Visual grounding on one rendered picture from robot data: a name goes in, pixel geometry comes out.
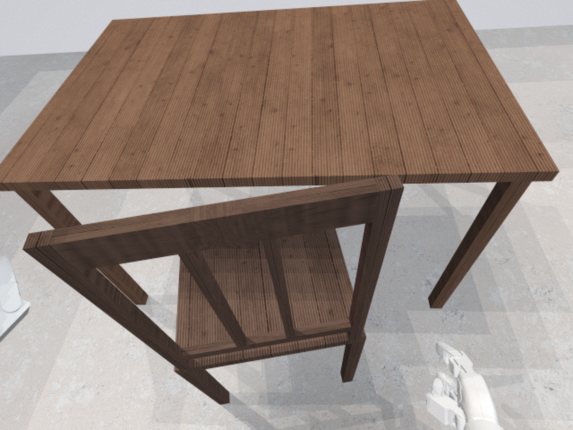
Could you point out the chair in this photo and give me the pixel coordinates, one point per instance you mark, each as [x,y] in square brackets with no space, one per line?
[259,277]

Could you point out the table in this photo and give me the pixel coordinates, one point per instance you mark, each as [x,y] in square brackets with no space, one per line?
[303,96]

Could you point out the robot left hand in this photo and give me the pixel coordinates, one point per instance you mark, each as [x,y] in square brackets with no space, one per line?
[12,308]

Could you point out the robot right hand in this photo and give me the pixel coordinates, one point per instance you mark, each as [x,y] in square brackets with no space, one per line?
[466,400]

